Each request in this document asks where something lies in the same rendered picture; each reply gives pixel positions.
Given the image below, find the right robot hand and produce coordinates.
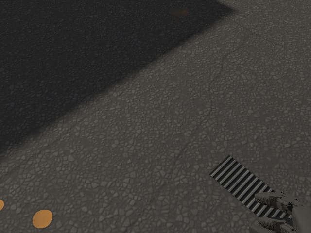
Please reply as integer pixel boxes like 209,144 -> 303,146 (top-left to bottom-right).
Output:
249,191 -> 311,233

